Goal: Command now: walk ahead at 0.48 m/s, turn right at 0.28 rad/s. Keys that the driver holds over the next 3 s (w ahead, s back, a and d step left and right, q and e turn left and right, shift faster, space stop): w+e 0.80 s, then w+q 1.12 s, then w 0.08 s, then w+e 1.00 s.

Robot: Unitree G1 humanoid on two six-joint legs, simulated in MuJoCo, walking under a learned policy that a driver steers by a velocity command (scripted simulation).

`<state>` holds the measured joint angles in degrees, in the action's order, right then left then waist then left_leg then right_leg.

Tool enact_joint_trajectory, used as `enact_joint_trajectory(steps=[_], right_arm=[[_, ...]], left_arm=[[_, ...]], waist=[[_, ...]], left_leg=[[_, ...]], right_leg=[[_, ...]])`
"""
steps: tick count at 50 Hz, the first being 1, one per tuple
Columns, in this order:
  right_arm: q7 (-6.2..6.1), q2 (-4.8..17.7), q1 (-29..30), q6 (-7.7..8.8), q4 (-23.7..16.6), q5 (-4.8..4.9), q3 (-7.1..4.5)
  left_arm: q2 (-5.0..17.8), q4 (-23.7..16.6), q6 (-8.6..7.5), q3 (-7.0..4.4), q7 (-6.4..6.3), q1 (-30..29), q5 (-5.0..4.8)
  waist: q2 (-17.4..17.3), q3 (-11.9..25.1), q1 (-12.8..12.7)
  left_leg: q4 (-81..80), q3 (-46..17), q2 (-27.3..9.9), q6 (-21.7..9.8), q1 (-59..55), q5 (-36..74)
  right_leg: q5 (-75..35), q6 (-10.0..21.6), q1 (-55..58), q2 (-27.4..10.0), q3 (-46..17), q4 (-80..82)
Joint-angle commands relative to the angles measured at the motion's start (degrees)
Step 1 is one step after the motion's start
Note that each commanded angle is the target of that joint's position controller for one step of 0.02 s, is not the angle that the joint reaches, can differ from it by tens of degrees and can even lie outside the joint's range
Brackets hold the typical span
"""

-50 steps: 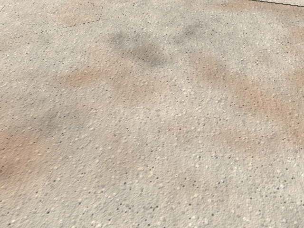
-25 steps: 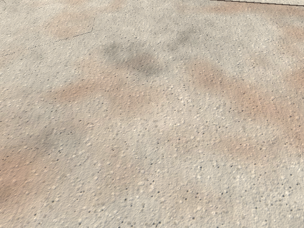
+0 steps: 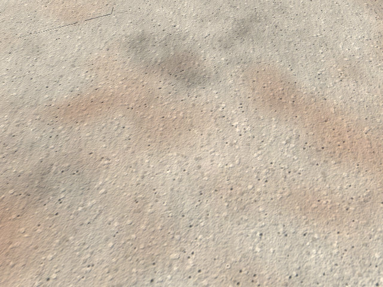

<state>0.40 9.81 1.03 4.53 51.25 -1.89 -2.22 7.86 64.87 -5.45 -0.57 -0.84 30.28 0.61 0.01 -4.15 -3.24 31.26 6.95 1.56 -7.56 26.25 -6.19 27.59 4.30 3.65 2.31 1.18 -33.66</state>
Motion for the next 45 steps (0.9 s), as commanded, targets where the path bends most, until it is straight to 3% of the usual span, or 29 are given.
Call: enact_joint_trajectory(steps=[1, 2, 3, 4, 5, 6, 11, 16, 20, 23, 25, 26, 27, 28, 29, 30, 31, 32, 34, 35, 39, 45], right_arm=[[-0.45, 15.5, -25.6, -0.49, 4.3, -0.11, -4.65], [-0.33, 10.6, -17.8, -0.57, 2.6, 0.89, -3.44], [-0.08, 6.9, -13.2, 0.07, 1.8, 1.27, -2.45], [-0.16, 5.4, -12.4, 0.68, 2.2, 0.91, -1.98], [-0.65, 4.0, -13.9, 1.14, 3.2, 0.96, -1.54], [-0.96, 3.5, -15.2, 1.54, 4.0, 1.00, -1.31], [-1.23, 5.6, -20.8, 2.71, 5.1, 0.91, -1.56], [-1.56, 5.9, -24.6, 2.79, 5.6, 0.93, -1.15], [-2.22, 7.5, -29.1, 2.17, 6.9, 0.77, -1.41], [-2.77, 9.1, -28.9, 1.24, 7.0, 0.57, -1.81], [-2.94, 11.0, -27.8, 0.32, 6.6, 0.41, -2.43], [-2.66, 11.8, -27.4, -0.20, 6.0, 0.53, -2.68], [-2.21, 11.9, -25.9, -0.37, 4.7, 0.76, -2.73], [-1.10, 5.4, -27.2, -0.04, 0.6, 1.84, -1.51], [-0.52, 8.9, -20.4, 0.86, -2.7, 1.71, -2.28], [-0.16, 9.1, -14.9, 1.72, -4.7, 1.73, -2.16], [-0.15, 8.7, -15.5, 2.40, -4.5, 1.91, -1.86], [-0.38, 8.5, -16.7, 2.15, -3.5, 1.41, -1.99], [-0.21, 7.7, -18.8, -0.19, -3.3, -0.65, -1.90], [0.04, 7.4, -18.7, -1.12, -3.8, -0.98, -1.88], [0.51, 7.4, -10.3, -2.58, -7.5, -0.78, -1.60], [1.38, 6.8, -0.6, -2.27, -10.5, 0.02, -0.51]], left_arm=[[5.6, -3.7, 0.31, -1.71, 0.25, 5.7, -1.48], [7.9, -5.2, 0.86, -2.31, 0.20, -0.5, -0.42], [7.2, -6.6, 0.86, -2.41, 0.63, -5.1, 0.13], [5.7, -6.7, 1.24, -2.51, 0.87, -6.1, 0.42], [5.0, -6.8, 1.96, -2.69, 1.23, -5.9, 1.23], [3.9, -6.9, 2.71, -2.72, 1.57, -5.1, 1.45], [3.8, -11.3, 4.72, -3.10, 2.62, -13.9, 1.27], [3.6, -15.5, 4.37, -2.45, 3.67, -25.0, 0.90], [4.0, -18.5, 4.14, -2.15, 4.15, -31.5, 1.15], [5.3, -18.9, 4.15, -2.76, 4.02, -30.3, 1.43], [7.1, -17.1, 4.13, -3.75, 3.58, -23.2, 1.60], [8.6, -15.3, 3.74, -4.59, 3.27, -17.1, 1.73], [11.7, -12.9, 3.33, -6.02, 2.60, -8.8, 2.42], [18.5, -13.4, 3.33, -7.72, 1.85, -7.0, 2.99], [19.9, -14.2, 4.28, -7.96, 1.81, -6.7, 1.25], [18.6, -13.9, 4.59, -7.45, 1.30, -9.5, 0.74], [15.6, -13.9, 4.31, -6.72, 1.09, -12.0, 0.30], [13.4, -14.3, 3.83, -6.13, 0.91, -14.8, 0.22], [11.4, -14.7, 2.58, -5.19, 0.62, -16.3, -0.50], [11.8, -14.5, 1.89, -5.15, 0.67, -15.3, -0.82], [14.2, -13.9, 1.23, -5.50, 0.98, -10.1, -0.78], [12.4, -12.4, 0.72, -4.28, 0.87, -3.5, -0.30]], waist=[[-9.4, 20.2, 8.8], [-3.3, 10.0, 6.1], [-1.2, 4.2, 5.4], [-0.4, 1.6, 3.7], [-1.0, 0.9, 2.4], [-1.5, 1.2, 1.5], [-2.8, -0.6, 1.5], [-2.9, -2.6, 3.5], [-3.2, -3.0, 5.6], [-5.1, -1.0, 3.9], [-6.6, 3.1, 0.7], [-6.2, 6.7, -1.7], [-2.8, 11.0, -6.0], [9.8, 16.4, -3.4], [6.6, 18.9, -4.2], [2.2, 10.2, -3.1], [-0.7, 6.3, -0.7], [-3.2, 3.7, 2.0], [-2.1, 4.1, 4.8], [-1.6, 4.3, 5.2], [1.2, 2.2, 3.1], [3.7, 1.4, -1.2]], left_leg=[[-17.0, -48.3, -27.3, -11.4, -42.5, -22.1], [-19.8, -39.6, -25.2, -8.8, -33.1, -29.3], [-22.1, -31.6, -22.4, -6.7, -24.1, -23.8], [-23.0, -25.0, -19.9, -4.6, -19.0, -16.1], [-23.1, -19.6, -18.1, -3.4, -15.6, -9.9], [-23.2, -15.8, -17.3, -2.6, -14.4, -6.1], [-24.9, -5.6, -15.9, -1.4, -16.5, 1.7], [-24.1, 2.1, -14.2, 0.2, -19.9, 11.6], [-21.5, 5.5, -16.2, 0.5, -28.3, 20.5], [-14.0, 8.4, -17.2, 0.9, -33.2, 41.0], [-1.8, 9.4, -17.7, 0.8, -34.3, 52.3], [8.3, 9.5, -17.7, 1.1, -32.0, 49.2], [23.5, 9.9, -16.6, 2.8, -22.6, 36.8], [45.3, 8.9, -8.2, 6.1, 2.9, -9.6], [55.0, -3.9, -0.4, 7.2, 14.1, -23.3], [52.4, -7.8, -4.8, 6.4, 19.7, -17.1], [46.7, -8.0, -6.8, 6.1, 17.2, -12.7], [41.9, -8.2, -8.3, 6.4, 13.5, -11.3], [36.9, -8.6, -9.1, 8.0, 7.3, -11.1], [35.3, -8.1, -8.9, 8.8, 6.9, -11.1], [26.2, -6.4, -8.5, 10.6, 11.5, -3.8], [10.8, -3.8, -6.9, 8.1, 13.0, 7.9]], right_leg=[[0.5, 2.3, -36.7, 1.3, -3.7, -45.1], [-5.8, 2.6, -39.7, -3.7, -4.4, -44.9], [-9.9, 2.6, -38.5, -5.4, -4.1, -41.6], [-11.6, 2.4, -36.0, -6.8, -4.3, -39.3], [-11.9, 2.0, -33.5, -7.8, -4.4, -37.5], [-12.2, 1.7, -32.2, -8.1, -4.1, -36.4], [-20.2, 0.7, -40.9, -9.3, -2.2, -31.0], [-28.9, -0.1, -41.7, -7.9, 2.0, -14.4], [-27.1, 1.5, -40.9, -6.2, 6.2, -5.6], [-19.7, 4.3, -35.5, -2.3, 9.0, -2.9], [-13.4, 6.9, -27.6, 1.6, 10.2, -1.7], [-12.9, 8.3, -20.0, 3.3, 9.5, 1.5], [-12.7, 10.6, -6.8, 0.8, 3.6, 6.6], [-10.0, 18.5, 12.4, -17.4, -23.8, 7.8], [-9.4, 22.0, 14.4, -22.6, -44.7, 17.8], [-13.4, 19.7, 9.1, -21.2, -34.5, 19.2], [-19.8, 17.2, 2.2, -19.3, -28.7, 19.9], [-26.8, 14.7, -3.7, -16.1, -23.4, 20.4], [-34.4, 13.1, -9.4, -12.1, -17.6, 21.0], [-37.4, 13.1, -10.2, -11.0, -16.6, 21.1], [-38.8, 11.4, -11.4, -8.6, -15.2, 22.3], [-45.6, 6.3, -2.8, -8.3, -11.2, 22.7]])
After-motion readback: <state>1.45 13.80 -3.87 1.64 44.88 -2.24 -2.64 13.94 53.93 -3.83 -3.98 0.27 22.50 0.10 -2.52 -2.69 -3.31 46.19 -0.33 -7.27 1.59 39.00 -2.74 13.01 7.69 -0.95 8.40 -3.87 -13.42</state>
